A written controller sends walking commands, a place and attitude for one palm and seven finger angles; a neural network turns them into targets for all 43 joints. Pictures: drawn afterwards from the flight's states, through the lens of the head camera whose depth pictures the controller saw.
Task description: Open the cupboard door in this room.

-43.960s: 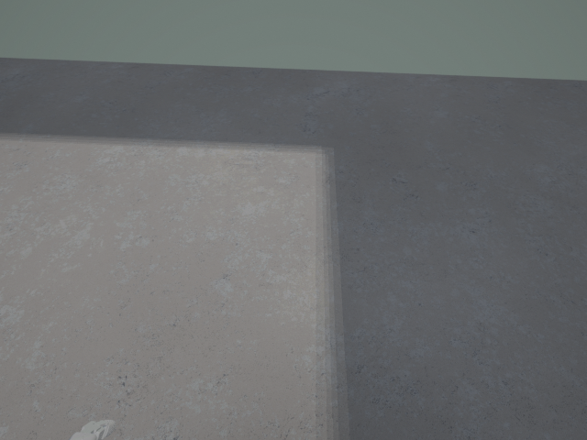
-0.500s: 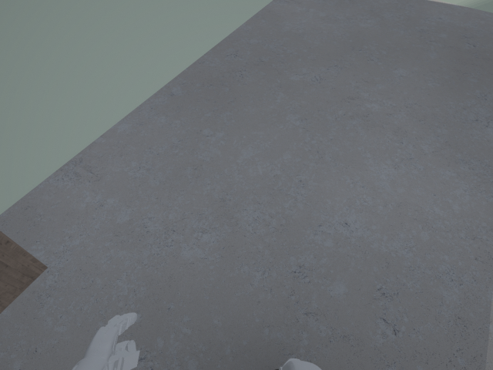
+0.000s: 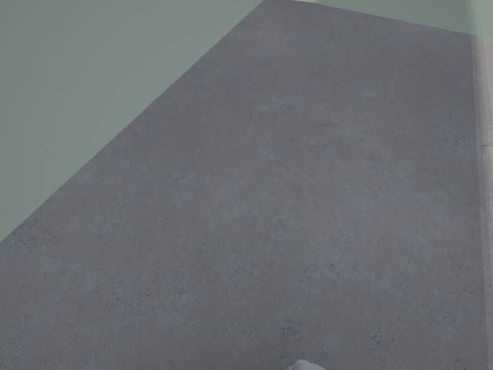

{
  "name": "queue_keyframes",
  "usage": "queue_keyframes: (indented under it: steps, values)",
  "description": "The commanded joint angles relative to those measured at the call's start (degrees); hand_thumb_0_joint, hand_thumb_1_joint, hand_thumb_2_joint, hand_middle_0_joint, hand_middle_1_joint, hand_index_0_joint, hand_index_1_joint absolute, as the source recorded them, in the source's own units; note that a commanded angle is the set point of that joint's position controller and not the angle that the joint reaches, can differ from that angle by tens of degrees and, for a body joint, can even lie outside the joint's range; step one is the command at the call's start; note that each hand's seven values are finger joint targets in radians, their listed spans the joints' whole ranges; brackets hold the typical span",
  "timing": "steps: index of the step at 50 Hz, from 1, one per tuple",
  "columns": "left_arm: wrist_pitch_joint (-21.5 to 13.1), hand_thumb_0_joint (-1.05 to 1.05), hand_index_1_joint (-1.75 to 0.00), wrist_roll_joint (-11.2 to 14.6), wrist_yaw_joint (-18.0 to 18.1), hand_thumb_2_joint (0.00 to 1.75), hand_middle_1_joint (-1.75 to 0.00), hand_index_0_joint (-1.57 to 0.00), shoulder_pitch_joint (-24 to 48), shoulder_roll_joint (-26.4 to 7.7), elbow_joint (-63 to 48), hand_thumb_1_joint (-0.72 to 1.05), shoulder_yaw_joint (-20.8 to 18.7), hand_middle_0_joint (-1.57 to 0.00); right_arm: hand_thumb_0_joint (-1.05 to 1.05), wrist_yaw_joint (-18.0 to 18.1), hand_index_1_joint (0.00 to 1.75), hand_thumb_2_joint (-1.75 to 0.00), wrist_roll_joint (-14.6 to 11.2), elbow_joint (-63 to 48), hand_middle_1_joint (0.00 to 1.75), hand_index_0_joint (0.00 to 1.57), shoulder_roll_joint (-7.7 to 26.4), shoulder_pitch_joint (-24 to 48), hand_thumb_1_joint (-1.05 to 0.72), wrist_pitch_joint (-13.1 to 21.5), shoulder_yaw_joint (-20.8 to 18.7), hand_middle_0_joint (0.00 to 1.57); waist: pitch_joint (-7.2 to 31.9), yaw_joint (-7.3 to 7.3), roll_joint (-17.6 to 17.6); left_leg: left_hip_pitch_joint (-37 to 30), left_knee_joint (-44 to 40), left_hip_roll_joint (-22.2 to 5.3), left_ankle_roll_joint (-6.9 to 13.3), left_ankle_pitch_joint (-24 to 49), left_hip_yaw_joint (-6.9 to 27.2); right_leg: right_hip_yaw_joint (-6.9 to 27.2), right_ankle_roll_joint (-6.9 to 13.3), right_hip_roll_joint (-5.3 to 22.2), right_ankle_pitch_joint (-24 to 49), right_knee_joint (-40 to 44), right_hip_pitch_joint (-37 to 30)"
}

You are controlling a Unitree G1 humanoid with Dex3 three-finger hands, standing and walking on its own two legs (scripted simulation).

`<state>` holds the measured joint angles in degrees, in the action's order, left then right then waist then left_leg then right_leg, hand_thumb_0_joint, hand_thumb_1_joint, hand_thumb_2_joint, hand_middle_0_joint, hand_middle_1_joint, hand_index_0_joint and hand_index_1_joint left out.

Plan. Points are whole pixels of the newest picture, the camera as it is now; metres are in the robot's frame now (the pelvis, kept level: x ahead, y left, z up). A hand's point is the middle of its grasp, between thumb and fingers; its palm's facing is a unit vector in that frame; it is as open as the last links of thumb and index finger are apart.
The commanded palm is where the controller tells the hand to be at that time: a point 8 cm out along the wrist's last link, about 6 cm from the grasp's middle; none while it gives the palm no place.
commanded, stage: walk to a spot facing it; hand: left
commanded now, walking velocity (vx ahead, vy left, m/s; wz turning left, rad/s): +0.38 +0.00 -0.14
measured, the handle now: out of the picture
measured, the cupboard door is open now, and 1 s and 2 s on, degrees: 47 47 47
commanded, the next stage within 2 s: turn to face it in 0.68 s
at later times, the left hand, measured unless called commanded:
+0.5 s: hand (173, 322) +0.23 +0.16 -0.19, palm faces +0.01 -0.99 -0.16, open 7.3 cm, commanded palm none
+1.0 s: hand (212, 221) +0.47 +0.11 -0.18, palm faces +0.10 -0.98 -0.19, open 7.2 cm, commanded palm none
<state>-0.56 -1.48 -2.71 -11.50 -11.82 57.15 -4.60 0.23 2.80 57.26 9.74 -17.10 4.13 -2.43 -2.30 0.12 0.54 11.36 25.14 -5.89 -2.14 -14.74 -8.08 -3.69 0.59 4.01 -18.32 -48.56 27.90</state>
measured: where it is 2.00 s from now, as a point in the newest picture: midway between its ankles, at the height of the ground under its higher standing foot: (279, 272)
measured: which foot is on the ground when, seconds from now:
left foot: down 0.00-0.08, up 0.10-0.38, down 0.40-0.72, up 0.74-1.00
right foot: up 0.00-0.08, down 0.10-0.40, up 0.42-0.70, down 0.72-1.00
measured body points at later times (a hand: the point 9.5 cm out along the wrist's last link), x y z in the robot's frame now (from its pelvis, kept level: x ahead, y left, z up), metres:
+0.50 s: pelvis +0.24 -0.02 -0.01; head +0.26 +0.00 +0.44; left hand +0.23 +0.22 -0.18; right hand +0.30 -0.25 -0.15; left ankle +0.28 +0.10 -0.74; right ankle +0.15 -0.13 -0.67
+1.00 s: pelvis +0.46 -0.07 +0.00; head +0.50 -0.06 +0.45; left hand +0.46 +0.16 -0.16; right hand +0.52 -0.30 -0.15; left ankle +0.53 +0.04 -0.71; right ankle +0.41 -0.17 -0.74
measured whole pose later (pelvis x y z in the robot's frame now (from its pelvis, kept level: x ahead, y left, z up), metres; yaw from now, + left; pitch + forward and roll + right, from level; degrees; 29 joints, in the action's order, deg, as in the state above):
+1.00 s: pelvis +0.46 -0.07 +0.00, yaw +4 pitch +1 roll +0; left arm -3.4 -1.0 0.9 -14.5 -10.1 60.6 -3.4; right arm -1.0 1.0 58.9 9.2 -11.2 0.5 -2.8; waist -4.7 0.9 1.6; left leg 27.6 41.9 -4.0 -1.6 -16.0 -7.9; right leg -12.9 0.3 4.0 -18.2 -25.5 7.5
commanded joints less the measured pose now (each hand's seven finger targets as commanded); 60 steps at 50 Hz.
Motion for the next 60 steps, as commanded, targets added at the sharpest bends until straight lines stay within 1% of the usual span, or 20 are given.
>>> queue_keyframes:
  steps: [1,3,4,5,9,17,18,20,24,27,34,36,37,39,42,47,51,53,54,60]
  values:
    - [-1.5,0.0,-0.3,-0.2,-0.5,0.9,-0.3,-0.2,-0.6,-1.6,-2.4,0.9,0.0,-0.2,0.0,0.0,0.3,-0.9,-0.6,-0.1,0.3,0.2,10.5,-3.3,-0.9,-0.8,-2.5,0.2,0.9,-0.42,-6.9,5.4,-9.2,-9.9,6.4,-9.2,4.0,-5.3,0.0,-2.6,5.9,13.4,-14.1]
    - [-1.9,0.0,-0.3,-0.4,0.2,0.9,-0.3,-0.2,-9.6,-6.3,0.4,0.9,-1.3,-0.2,0.0,-0.3,0.3,-0.9,-1.1,-0.1,0.3,0.2,8.1,-1.2,-0.9,-1.1,-1.9,0.2,1.6,-5.41,0.5,13.8,4.9,-4.4,3.1,-11.5,-0.9,1.5,2.4,0.4,-2.1,20.3,-27.4]
    - [-2.5,0.0,-0.3,-0.7,0.9,0.9,-0.3,-0.2,-16.8,-12.6,2.4,0.9,-2.8,-0.2,0.0,-0.8,0.3,-0.9,-1.9,-1.7,0.3,0.2,4.4,0.0,-0.9,-1.0,-0.9,0.2,3.0,-8.8,16.4,26.7,23.5,2.8,0.7,-14.5,-5.7,22.9,8.6,13.1,-14.5,29.9,-36.1]
    - [-2.3,0.0,-0.3,0.3,1.5,0.9,-0.3,-0.2,-20.3,-15.4,3.1,0.9,-3.3,-0.2,0.0,-0.9,0.3,-0.9,-1.8,-4.3,0.3,0.2,4.7,4.6,-0.9,-0.9,-0.8,0.2,3.8,-10.56,18.0,31.8,37.3,2.7,1.3,-22.6,0.5,36.8,13.3,20.9,-17.3,39.5,-36.6]
    - [-3.1,0.0,-0.3,0.0,3.1,0.9,-0.3,-0.2,-7.8,-5.4,0.8,0.9,-0.7,-0.2,0.0,-0.8,0.3,-0.9,-1.3,-1.4,0.3,0.2,4.7,4.6,-0.9,-1.0,-1.4,0.2,0.3,-2.05,8.9,25.4,35.6,-4.5,0.3,-9.1,6.9,17.9,10.9,15.3,3.7,36.5,-21.7]
    - [-3.8,0.0,-0.3,0.7,2.3,0.9,-0.3,-0.2,-7.3,-6.8,3.8,0.9,-0.8,-0.2,0.0,-1.6,0.3,-0.9,-1.4,0.3,0.3,0.2,3.3,0.3,-0.9,-0.4,-1.2,0.2,0.8,1.61,2.7,2.3,3.0,2.2,1.0,5.5,-1.9,4.9,6.3,7.6,11.1,29.1,-16.7]
    - [-3.7,0.0,-0.3,0.7,2.2,0.9,-0.3,-0.2,-6.2,-5.7,3.2,0.9,-0.7,-0.2,0.0,-1.1,0.3,-0.9,-1.2,2.2,0.3,0.2,5.8,-5.6,-0.9,0.1,-1.8,0.2,3.0,4.72,-1.2,-6.7,1.1,0.6,2.4,4.4,0.4,2.2,4.9,5.3,13.6,20.3,-12.6]
    - [-3.6,0.0,-0.3,0.9,1.7,0.9,-0.3,-0.2,-5.2,-1.3,-0.4,0.9,0.5,-0.2,0.0,0.4,0.3,-0.9,-0.1,4.9,0.3,0.2,15.9,-19.6,-0.9,0.0,-4.1,0.2,9.6,9.3,-19.1,-23.3,-10.1,-22.0,13.7,-4.8,33.6,-2.8,0.6,-5.1,-13.3,-13.0,8.7]
    - [-2.9,0.0,-0.3,-0.2,0.9,0.9,-0.3,-0.2,2.0,-1.5,-1.5,0.9,0.1,-0.2,0.0,0.9,0.3,-0.9,-0.6,2.0,0.3,0.2,8.1,-7.8,-0.9,0.4,-2.3,0.2,-3.1,3.49,-9.3,-3.5,-14.8,-17.6,11.1,-6.7,22.3,4.8,0.1,3.9,-1.7,-20.9,13.5]
    - [-1.6,0.0,-0.3,0.0,0.3,0.9,-0.3,-0.2,0.4,0.7,-1.0,0.9,0.6,-0.2,0.0,0.8,0.3,-0.9,-0.6,1.7,0.3,0.2,7.8,-4.8,-0.9,0.7,-2.4,0.2,-1.0,1.1,-8.7,0.0,-14.8,-12.6,8.9,0.2,9.0,0.9,-0.6,3.8,1.1,-2.8,2.9]
    - [-1.7,0.0,-0.3,-0.3,0.6,0.9,-0.3,-0.2,-5.5,-3.0,0.9,0.9,-0.6,-0.2,0.0,0.0,0.3,-0.9,-0.9,2.2,0.3,0.2,7.7,-2.3,-0.9,-1.1,-2.2,0.2,-0.5,-3.1,-3.1,9.0,-3.6,-6.2,5.1,-11.4,2.9,-4.2,-0.2,-1.2,5.7,17.2,-20.3]
    - [-2.8,0.0,-0.3,-0.5,1.7,0.9,-0.3,-0.2,-18.0,-13.3,4.3,0.9,-2.8,-0.2,0.0,-0.7,0.3,-0.9,-1.9,0.0,0.3,0.2,2.4,-1.6,-0.9,-1.2,-1.0,0.2,4.2,-8.45,20.8,26.7,27.4,4.8,1.1,-18.7,-4.4,25.3,8.5,18.6,-6.0,32.7,-37.0]
    - [-2.5,0.0,-0.3,0.2,2.5,0.9,-0.3,-0.2,-18.8,-13.5,3.8,0.9,-2.5,-0.2,0.0,-0.6,0.3,-0.9,-2.0,-1.7,0.3,0.2,4.3,1.2,-0.9,-1.5,-1.1,0.2,3.8,-8.47,16.6,28.6,38.6,2.6,1.7,-22.4,2.4,32.4,12.2,23.3,-8.3,38.1,-34.7]
    - [-3.0,0.0,-0.3,0.2,3.5,0.9,-0.3,-0.2,-12.3,-7.6,2.8,0.9,-1.0,-0.2,0.0,-0.2,0.3,-0.9,-1.8,-1.3,0.3,0.2,4.7,4.5,-0.9,-1.0,-1.6,0.2,1.0,-5.1,13.4,30.8,43.7,-1.7,1.3,-12.3,7.6,21.9,11.1,20.2,11.1,34.6,-30.0]
    - [-4.0,0.0,-0.3,0.0,3.8,0.9,-0.3,-0.2,-7.6,-3.8,2.0,0.9,0.5,-0.2,0.0,-0.4,0.3,-0.9,-1.9,1.5,0.3,0.2,0.8,0.8,-0.9,-2.3,-0.7,0.2,2.2,-0.54,8.4,20.9,32.8,-1.7,0.4,-8.2,5.9,3.8,7.8,15.7,35.0,31.8,-23.5]
    - [-3.8,0.0,-0.3,0.3,3.8,0.9,-0.3,-0.2,-6.6,-5.6,2.2,0.9,0.1,-0.2,0.0,-1.5,0.3,-0.9,-2.1,-0.4,0.3,0.2,-0.2,3.7,-0.9,-3.2,-0.1,0.2,2.6,-0.37,7.5,15.9,16.4,1.4,0.4,-1.0,0.3,-4.2,5.4,13.7,43.4,27.7,-25.2]
    - [-2.5,0.0,-0.3,0.8,4.1,0.9,-0.3,-0.2,-4.3,-7.3,0.1,0.9,-0.6,-0.2,0.0,-1.3,0.3,-0.9,-1.5,-0.5,0.3,0.2,5.0,-1.4,-0.9,-3.3,-0.9,0.2,6.4,3.86,3.3,0.4,4.5,3.3,2.2,12.0,0.0,-7.7,1.2,12.3,38.4,13.1,-20.9]
    - [-1.5,0.0,-0.3,1.9,3.9,0.9,-0.3,-0.2,-6.1,-3.7,-3.1,0.9,0.1,-0.2,0.0,-0.1,0.3,-0.9,-1.0,-0.7,0.3,0.2,15.8,-9.1,-0.9,-3.1,-3.3,0.2,14.0,6.37,-21.4,-15.9,0.1,-20.0,16.5,50.6,31.0,-6.5,-5.1,-0.2,-20.5,-16.2,0.4]
    - [-0.6,0.0,-0.3,1.0,4.4,0.9,-0.3,-0.2,-2.7,-5.3,-5.5,0.9,0.0,-0.2,0.0,0.3,0.3,-0.9,-1.4,-0.9,0.3,0.2,17.6,-8.9,-0.9,-3.8,-3.4,0.2,13.2,6.72,-11.8,-10.9,-2.0,-21.6,18.5,36.8,32.8,1.3,-4.2,-0.8,-21.5,-23.0,1.4]
    - [1.5,0.0,-0.3,0.5,3.3,0.9,-0.3,-0.2,-2.2,-3.6,-4.9,0.9,-0.7,-0.2,0.0,1.0,0.3,-0.9,-1.2,-6.4,0.3,0.2,12.8,5.1,-0.9,-3.4,-2.6,0.2,6.6,0.22,-7.1,3.9,-7.3,-9.5,10.7,11.9,22.2,3.5,-5.0,1.0,-5.5,-15.6,1.3]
